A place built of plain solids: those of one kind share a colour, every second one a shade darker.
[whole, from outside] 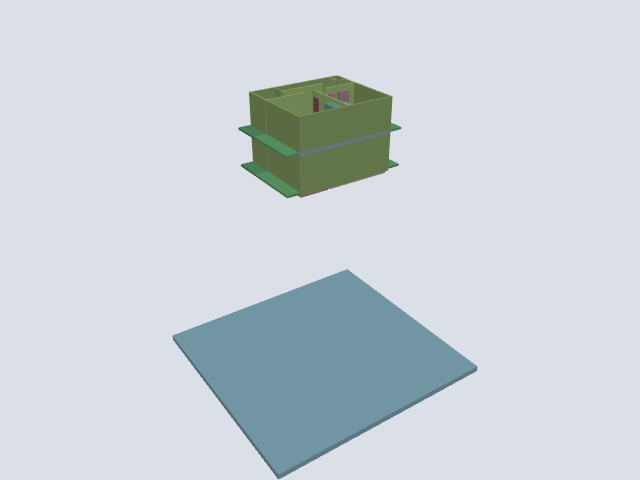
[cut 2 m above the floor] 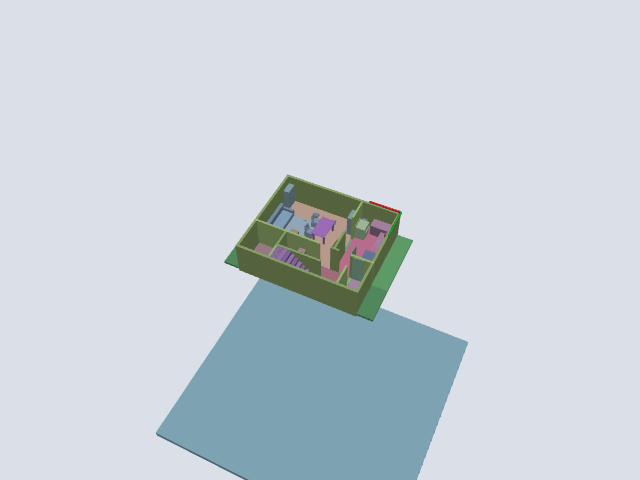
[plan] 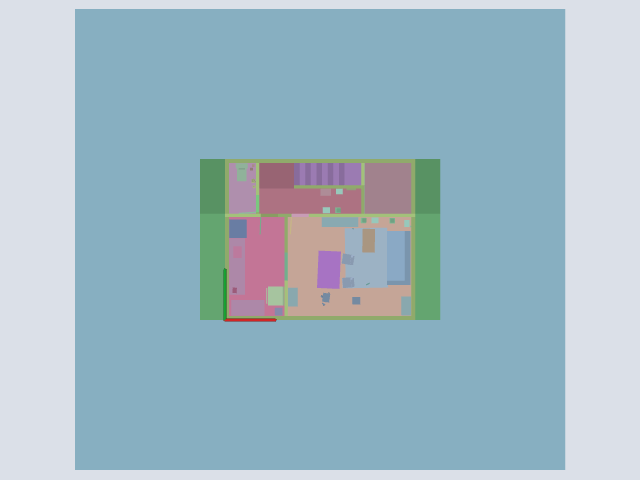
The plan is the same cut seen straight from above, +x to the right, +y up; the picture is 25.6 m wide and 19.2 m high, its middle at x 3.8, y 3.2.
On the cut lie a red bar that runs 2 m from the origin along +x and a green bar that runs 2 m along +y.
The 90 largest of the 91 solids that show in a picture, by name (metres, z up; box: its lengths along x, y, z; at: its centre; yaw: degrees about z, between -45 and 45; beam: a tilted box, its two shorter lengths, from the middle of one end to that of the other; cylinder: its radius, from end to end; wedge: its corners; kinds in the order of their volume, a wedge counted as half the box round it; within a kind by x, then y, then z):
{
 "under_1": {"box": [19.61, 18.44, 0.5], "at": [3.81, 3.22, -17.81]},
 "wall_1": {"box": [0.16, 3.96, 5.51], "at": [0.08, 2.14, 2.46]},
 "wall_2": {"box": [0.16, 2.03, 5.51], "at": [0.08, 5.26, 2.46]},
 "wall_3": {"box": [1.43, 0.13, 2.87], "at": [0.71, 4.18, 1.14]},
 "wall_4": {"box": [0.13, 0.06, 2.87], "at": [1.3, 4.28, 1.14]},
 "wall_5": {"box": [0.13, 1.28, 2.87], "at": [1.3, 5.64, 1.14]},
 "wall_6": {"box": [3.19, 0.13, 2.39], "at": [1.59, 4.18, 4.02]},
 "wall_7": {"box": [0.13, 0.89, 2.39], "at": [2.02, 5.83, 4.02]},
 "wall_8": {"box": [0.54, 0.13, 2.87], "at": [2.39, 4.18, 1.14]},
 "wall_9": {"box": [0.13, 1.42, 2.87], "at": [2.44, 0.87, 1.14]},
 "wall_10": {"box": [0.13, 1.42, 2.87], "at": [2.44, 3.41, 1.14]},
 "wall_11": {"box": [3.5, 0.13, 2.39], "at": [3.7, 5.33, 4.02]},
 "wall_12": {"box": [7.61, 0.16, 5.51], "at": [3.81, 0.08, 2.46]},
 "wall_13": {"box": [7.61, 0.16, 5.51], "at": [3.81, 6.36, 2.46]},
 "wall_14": {"box": [0.13, 3.96, 2.39], "at": [4.0, 2.14, 4.02]},
 "wall_15": {"box": [2.83, 0.13, 2.87], "at": [4.17, 5.33, 1.14]},
 "wall_16": {"box": [4.26, 0.13, 2.87], "at": [5.48, 4.18, 1.14]},
 "wall_17": {"box": [0.13, 1.01, 2.87], "at": [5.52, 4.75, 1.14]},
 "wall_18": {"box": [0.13, 0.89, 2.87], "at": [5.52, 5.83, 1.14]},
 "wall_19": {"box": [2.7, 0.13, 2.39], "at": [6.26, 4.18, 4.02]},
 "wall_20": {"box": [0.13, 0.89, 2.39], "at": [6.79, 5.83, 4.02]},
 "wall_21": {"box": [0.89, 0.13, 2.39], "at": [7.17, 5.33, 4.02]},
 "wall_22": {"box": [0.16, 3.96, 5.51], "at": [7.53, 2.14, 2.46]},
 "wall_23": {"box": [0.16, 2.03, 2.87], "at": [7.53, 5.26, 1.14]},
 "stair_1": {"box": [2.69, 0.89, 0.52], "at": [4.11, 5.83, -0.04]},
 "stair_2": {"box": [2.47, 0.89, 0.73], "at": [4.22, 5.83, 0.07]},
 "stair_3": {"box": [2.25, 0.89, 0.95], "at": [4.33, 5.83, 0.18]},
 "stair_4": {"box": [2.02, 0.89, 1.17], "at": [4.44, 5.83, 0.28]},
 "stair_5": {"box": [1.8, 0.89, 1.38], "at": [4.56, 5.83, 0.39]},
 "stair_6": {"box": [1.57, 0.89, 1.6], "at": [4.67, 5.83, 0.5]},
 "stair_7": {"box": [1.35, 0.89, 1.82], "at": [4.78, 5.83, 0.61]},
 "stair_8": {"box": [1.12, 0.89, 2.04], "at": [4.89, 5.83, 0.72]},
 "stair_9": {"box": [0.9, 0.89, 2.25], "at": [5.0, 5.83, 0.83]},
 "stair_10": {"box": [0.67, 0.89, 2.47], "at": [5.12, 5.83, 0.93]},
 "stair_11": {"box": [0.45, 0.89, 2.69], "at": [5.23, 5.83, 1.04]},
 "stair_12": {"box": [0.22, 0.89, 2.9], "at": [5.34, 5.83, 1.15]},
 "floor_living_1": {"box": [4.94, 3.96, 0.5], "at": [4.98, 2.14, -0.25]},
 "floor_kitchen_1": {"box": [2.22, 3.96, 0.5], "at": [1.27, 2.14, -0.25]},
 "upper_floor_next_1": {"box": [1.0, 0.16, 0.16], "at": [-0.5, 0.08, -0.08]},
 "upper_floor_next_2": {"box": [1.0, 0.16, 0.16], "at": [-0.5, 0.08, 2.74]},
 "upper_floor_next_3": {"box": [1.0, 3.96, 0.16], "at": [-0.5, 2.14, -0.08]},
 "upper_floor_next_4": {"box": [1.0, 3.96, 0.16], "at": [-0.5, 2.14, 2.74]},
 "upper_floor_next_5": {"box": [1.0, 0.13, 0.16], "at": [-0.5, 4.18, -0.08]},
 "upper_floor_next_6": {"box": [1.0, 2.03, 0.16], "at": [-0.5, 5.26, -0.08]},
 "upper_floor_next_7": {"box": [1.0, 2.03, 0.16], "at": [-0.5, 5.26, 2.74]},
 "upper_floor_next_8": {"box": [1.0, 0.16, 0.16], "at": [-0.5, 6.36, -0.08]},
 "upper_floor_next_9": {"box": [1.0, 0.16, 0.16], "at": [8.11, 0.08, -0.08]},
 "upper_floor_next_10": {"box": [1.0, 3.96, 0.16], "at": [8.11, 2.14, -0.08]},
 "upper_floor_next_11": {"box": [1.0, 0.13, 0.16], "at": [8.11, 4.18, -0.08]},
 "upper_floor_next_12": {"box": [1.0, 2.03, 0.16], "at": [8.11, 5.26, -0.08]},
 "upper_floor_next_13": {"box": [1.0, 0.16, 0.16], "at": [8.11, 6.36, -0.08]},
 "floor_hall_1": {"box": [1.39, 1.02, 0.5], "at": [2.06, 5.77, -0.25]},
 "floor_hall_2": {"box": [4.08, 1.01, 0.5], "at": [3.41, 4.75, -0.25]},
 "fixture_wardrobe_bedroom_1": {"box": [0.62, 1.57, 2.2], "at": [3.63, 1.25, 3.87]},
 "floor_store_1": {"box": [1.87, 2.03, 0.5], "at": [6.52, 5.26, -0.25]},
 "floor_wc_1": {"box": [1.08, 2.03, 0.5], "at": [0.7, 5.26, -0.25]},
 "sofa_1": {"box": [0.92, 0.17, 0.18], "at": [6.94, 1.49, 0.54]},
 "sofa_2": {"box": [0.93, 2.16, 0.34], "at": [6.94, 2.48, 0.28]},
 "sofa_3": {"box": [0.92, 0.17, 0.18], "at": [6.94, 3.48, 0.54]},
 "sofa_4": {"box": [0.23, 2.16, 0.39], "at": [7.3, 2.48, 0.65]},
 "fridge_1": {"box": [0.7, 0.75, 1.72], "at": [0.52, 3.65, 0.86]},
 "flat_shelf_1": {"box": [0.39, 0.76, 1.46], "at": [2.71, 0.92, 0.73]},
 "flat_shelf_2": {"box": [0.39, 0.76, 1.46], "at": [7.25, 0.56, 0.73]},
 "counter_run_1": {"box": [0.64, 2.26, 0.038], "at": [0.49, 2.14, 0.9]},
 "counter_run_2": {"box": [1.33, 0.61, 0.78], "at": [0.92, 0.47, 0.49]},
 "counter_run_3": {"box": [1.33, 0.64, 0.038], "at": [0.92, 0.49, 0.9]},
 "billy_1": {"box": [0.42, 0.28, 2.02], "at": [4.03, 5.11, 1.01]},
 "billy_2": {"box": [0.42, 0.28, 2.02], "at": [6.13, 3.97, 3.83]},
 "billy_3": {"box": [0.42, 0.28, 2.02], "at": [6.61, 3.97, 3.83]},
 "range_cooker_1": {"box": [0.65, 0.76, 0.94], "at": [2.04, 0.96, 0.47]},
 "cube_shelf_1": {"box": [1.46, 0.39, 0.76], "at": [4.6, 3.92, 0.38]},
 "rug_1": {"box": [1.7, 2.4, 0.08], "at": [5.66, 2.48, -0.03], "yaw": 1.0},
 "wall_band_1": {"box": [7.61, 0.16, 0.26], "at": [3.81, 0.08, 2.69]},
 "trunk_1": {"box": [0.5, 0.95, 0.42], "at": [5.75, 3.17, 0.21], "yaw": -0.8},
 "floor_gap_living_kitchen_1": {"box": [0.13, 1.12, 0.5], "at": [2.44, 2.14, -0.25]},
 "leaf_bedroom_door_1": {"box": [0.05, 0.69, 1.99], "at": [3.86, 3.78, 3.81], "yaw": -4.0},
 "leaf_wc_door_1": {"box": [0.69, 0.05, 1.99], "at": [0.9, 4.29, 1.0], "yaw": 4.0},
 "wc_1": {"box": [0.38, 0.54, 0.09], "at": [0.67, 5.82, 0.4]},
 "wc_2": {"box": [0.48, 0.21, 0.45], "at": [0.67, 6.17, 0.56]},
 "kitchen_bin_1": {"box": [0.31, 0.31, 0.65], "at": [2.14, 0.33, 0.33]},
 "book_pile_1": {"box": [0.28, 0.24, 0.51], "at": [4.05, 4.39, 0.25]},
 "book_pile_2": {"box": [0.22, 0.28, 0.4], "at": [7.28, 3.86, 0.2]},
 "dish_rack_1": {"box": [0.35, 0.47, 0.34], "at": [0.5, 2.72, 1.08]},
 "floor_gap_kitchen_door_1": {"box": [0.69, 0.13, 0.5], "at": [1.77, 4.18, -0.25]},
 "floor_gap_living_door_1": {"box": [0.69, 0.13, 0.5], "at": [3.0, 4.18, -0.25]},
 "dining_table_1": {"box": [0.9, 1.5, 0.031], "at": [4.16, 2.01, 0.73], "yaw": -2.5},
 "shoes_1": {"box": [0.28, 0.36, 0.12], "at": [4.05, 0.89, 0.06], "yaw": -7.8},
 "shoes_2": {"box": [0.32, 0.3, 0.12], "at": [5.25, 0.77, 0.06]},
 "sill_wc_door_1": {"box": [0.13, 0.69, 0.08], "at": [1.3, 4.66, -0.02]},
 "chair_bentwood_1": {"box": [0.41, 0.41, 0.035], "at": [4.91, 1.5, 0.44], "yaw": 4.5}
}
